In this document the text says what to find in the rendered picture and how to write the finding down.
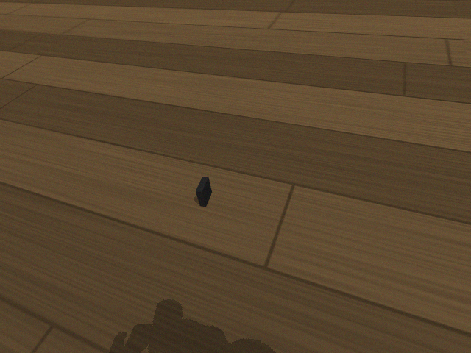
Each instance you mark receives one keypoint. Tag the carton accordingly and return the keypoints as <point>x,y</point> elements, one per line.
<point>204,191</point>

